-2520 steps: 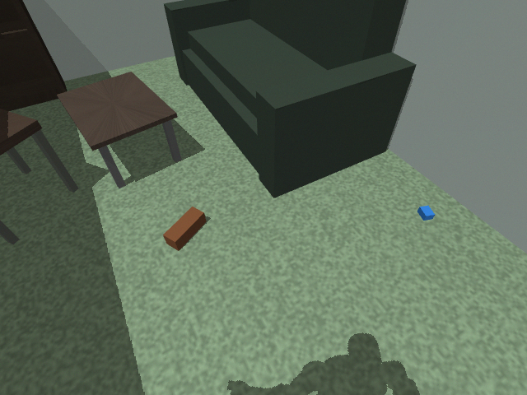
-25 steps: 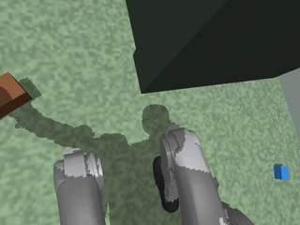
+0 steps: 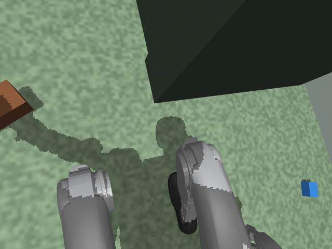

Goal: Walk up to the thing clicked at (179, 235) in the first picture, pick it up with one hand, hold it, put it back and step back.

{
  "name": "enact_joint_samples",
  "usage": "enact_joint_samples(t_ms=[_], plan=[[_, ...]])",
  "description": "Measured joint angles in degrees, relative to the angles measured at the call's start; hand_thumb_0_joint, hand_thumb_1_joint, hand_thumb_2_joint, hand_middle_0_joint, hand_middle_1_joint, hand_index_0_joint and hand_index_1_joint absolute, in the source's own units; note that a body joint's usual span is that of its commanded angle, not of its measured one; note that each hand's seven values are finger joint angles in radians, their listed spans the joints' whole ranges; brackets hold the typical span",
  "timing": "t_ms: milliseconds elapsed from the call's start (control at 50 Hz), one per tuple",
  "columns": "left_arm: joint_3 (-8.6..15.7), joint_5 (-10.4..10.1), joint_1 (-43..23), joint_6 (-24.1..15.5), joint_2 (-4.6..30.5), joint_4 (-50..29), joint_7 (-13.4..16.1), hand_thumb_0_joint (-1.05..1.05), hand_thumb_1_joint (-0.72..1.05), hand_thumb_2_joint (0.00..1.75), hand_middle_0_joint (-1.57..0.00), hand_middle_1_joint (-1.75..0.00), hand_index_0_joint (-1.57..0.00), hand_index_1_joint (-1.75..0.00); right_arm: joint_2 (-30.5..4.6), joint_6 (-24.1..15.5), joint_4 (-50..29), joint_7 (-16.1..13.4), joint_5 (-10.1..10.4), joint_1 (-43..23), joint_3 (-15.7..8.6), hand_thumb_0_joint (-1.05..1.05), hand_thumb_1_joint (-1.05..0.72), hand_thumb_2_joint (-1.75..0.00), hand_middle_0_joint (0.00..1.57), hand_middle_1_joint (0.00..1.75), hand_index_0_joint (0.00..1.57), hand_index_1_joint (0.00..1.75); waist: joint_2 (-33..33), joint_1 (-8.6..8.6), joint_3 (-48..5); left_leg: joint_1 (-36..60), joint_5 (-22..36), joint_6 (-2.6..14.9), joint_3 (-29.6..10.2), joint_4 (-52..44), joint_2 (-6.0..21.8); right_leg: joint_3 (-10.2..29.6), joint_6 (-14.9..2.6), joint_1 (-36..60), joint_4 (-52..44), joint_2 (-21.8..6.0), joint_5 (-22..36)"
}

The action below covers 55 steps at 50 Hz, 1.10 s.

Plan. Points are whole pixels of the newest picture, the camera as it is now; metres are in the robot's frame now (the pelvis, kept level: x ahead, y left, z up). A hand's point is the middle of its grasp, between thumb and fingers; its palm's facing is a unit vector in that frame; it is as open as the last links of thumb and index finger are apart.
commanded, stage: rise first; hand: left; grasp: from above
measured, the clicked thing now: out of the picture +0.47 +0.39 -0.29
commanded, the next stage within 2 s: none
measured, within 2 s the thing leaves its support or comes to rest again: neither
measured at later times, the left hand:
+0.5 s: hand out of the picture +0.43 +0.41 -0.17, palm faces -0.35 -0.25 -0.90, open 14.0 cm
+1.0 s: hand out of the picture +0.43 +0.40 -0.18, palm faces -0.33 -0.25 -0.91, open 14.0 cm
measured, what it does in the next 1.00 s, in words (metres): stands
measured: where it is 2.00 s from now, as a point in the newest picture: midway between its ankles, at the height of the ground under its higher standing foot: (144, 231)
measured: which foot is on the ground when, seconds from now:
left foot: down 0.00-1.00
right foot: down 0.00-1.00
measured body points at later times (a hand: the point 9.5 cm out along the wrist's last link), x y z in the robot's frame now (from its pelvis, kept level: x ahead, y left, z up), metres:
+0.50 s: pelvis +0.00 +0.00 +0.00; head +0.25 +0.11 +0.36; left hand +0.45 +0.41 -0.12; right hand +0.06 -0.27 -0.08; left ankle +0.06 +0.12 -0.29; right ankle +0.12 -0.16 -0.29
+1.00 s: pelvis +0.00 +0.00 +0.00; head +0.25 +0.11 +0.36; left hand +0.45 +0.41 -0.12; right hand +0.06 -0.27 -0.08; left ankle +0.06 +0.12 -0.29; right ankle +0.12 -0.16 -0.29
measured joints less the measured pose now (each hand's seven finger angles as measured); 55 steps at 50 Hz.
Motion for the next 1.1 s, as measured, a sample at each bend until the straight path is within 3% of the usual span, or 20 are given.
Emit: enact_joint_samples(t_ms=[280, 380, 560, 680, 1100], plan=[[-0.1, -0.1, 0.9, 0.7, -1.2, -1.5, -0.1, 0.0, -0.56, 1.03, -0.1, -1.06, -0.09, -1.07, 0.7, 0.0, 0.3, 0.4, 0.4, 0.9, -0.3, 0.0, -0.91, -0.9, 0.2, 0.3, 0.2, 0.3, 0.1, 0.39, -1.2, -0.3, -0.1, 0.39, 0.4, -0.1, -0.2, 0.2, -0.81, 0.0, -0.1, -0.4, -0.4], [-0.9, 0.1, 0.2, 0.6, -1.1, -0.3, -0.3, 0.0, -0.56, 1.03, -0.1, -1.06, -0.09, -1.07, 0.6, -0.2, 0.1, 0.5, 0.2, 0.5, -0.3, 0.0, -0.91, -0.9, 0.2, 0.3, 0.2, 0.3, 0.2, 0.27, -1.3, -0.3, -0.1, 0.43, 0.5, 0.0, -0.2, 0.3, -0.54, -0.1, 0.1, -0.3, -0.4], [0.4, 0.5, 0.3, -0.1, -0.6, -0.2, 0.3, 0.0, -0.55, 1.02, -0.1, -1.08, -0.1, -1.08, 0.2, -0.6, -0.4, 0.5, -0.1, 0.2, 0.1, 0.0, -0.91, -0.9, 0.2, 0.3, 0.2, 0.3, 0.0, 0.05, -0.3, -0.3, 0.1, 0.17, 0.2, 0.3, -0.1, 0.1, -0.23, -0.1, 0.3, -0.1, 0.0], [-0.2, 0.4, -0.2, 0.3, -0.4, 0.4, 0.6, 0.0, -0.55, 1.02, -0.1, -1.07, -0.09, -1.07, 0.0, -0.8, -0.2, 0.6, -0.1, 0.4, 0.1, 0.0, -0.9, -0.9, 0.2, 0.3, 0.2, 0.3, 0.0, -0.25, -0.2, -0.3, 0.1, 0.05, 0.2, 0.4, -0.1, 0.2, 0.03, -0.2, 0.5, -0.1, 0.0], [-0.2, 0.0, 0.0, 0.5, -0.7, 0.6, 1.2, 0.0, -0.54, 1.01, -0.09, -1.07, -0.09, -1.07, 0.1, -1.5, 0.0, 0.9, -0.1, 0.8, 0.1, 0.0, -0.9, -0.89, 0.2, 0.3, 0.2, 0.3, -0.2, -0.41, -0.3, -0.6, 0.2, -0.03, 0.1, 0.5, -0.2, 0.0, -0.38, -0.5, 0.6, -0.3, 0.0]])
